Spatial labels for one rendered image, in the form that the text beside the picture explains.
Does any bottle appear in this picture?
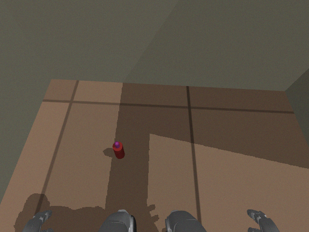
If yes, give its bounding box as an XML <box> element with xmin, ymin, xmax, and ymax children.
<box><xmin>112</xmin><ymin>141</ymin><xmax>125</xmax><ymax>159</ymax></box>

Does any right robot hand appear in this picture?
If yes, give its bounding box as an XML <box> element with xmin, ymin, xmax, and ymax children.
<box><xmin>247</xmin><ymin>209</ymin><xmax>280</xmax><ymax>232</ymax></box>

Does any left robot hand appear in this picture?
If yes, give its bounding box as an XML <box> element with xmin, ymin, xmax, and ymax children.
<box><xmin>22</xmin><ymin>210</ymin><xmax>54</xmax><ymax>232</ymax></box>

